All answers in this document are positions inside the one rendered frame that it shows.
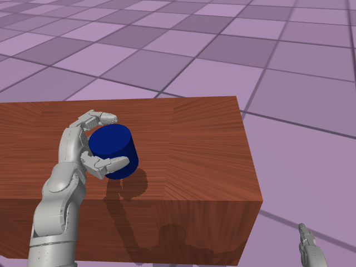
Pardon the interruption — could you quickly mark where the right robot hand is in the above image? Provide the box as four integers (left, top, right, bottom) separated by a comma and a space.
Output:
299, 223, 328, 267

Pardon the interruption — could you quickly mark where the left robot hand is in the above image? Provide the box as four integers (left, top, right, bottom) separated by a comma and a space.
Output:
58, 110, 130, 180

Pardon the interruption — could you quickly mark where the left robot arm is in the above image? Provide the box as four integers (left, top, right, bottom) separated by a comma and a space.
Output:
27, 162, 87, 267

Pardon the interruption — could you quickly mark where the can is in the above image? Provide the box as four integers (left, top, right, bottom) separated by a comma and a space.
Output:
88, 124, 139, 180

